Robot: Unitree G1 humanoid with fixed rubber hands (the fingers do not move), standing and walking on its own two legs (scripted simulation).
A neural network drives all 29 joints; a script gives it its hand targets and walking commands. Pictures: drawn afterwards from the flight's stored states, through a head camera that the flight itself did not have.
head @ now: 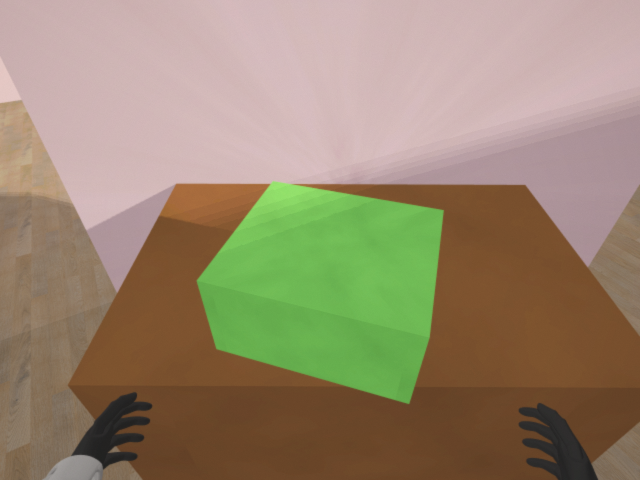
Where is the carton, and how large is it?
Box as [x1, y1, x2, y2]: [197, 181, 443, 403]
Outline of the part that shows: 273,181 197,280 216,348 408,403 429,337 443,210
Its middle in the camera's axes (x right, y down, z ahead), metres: +0.02 +0.06 +0.65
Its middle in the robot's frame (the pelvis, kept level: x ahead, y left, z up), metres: +0.45 +0.02 +0.01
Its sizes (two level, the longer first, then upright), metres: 0.313 0.272 0.160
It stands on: a pedestal, 0.70 m high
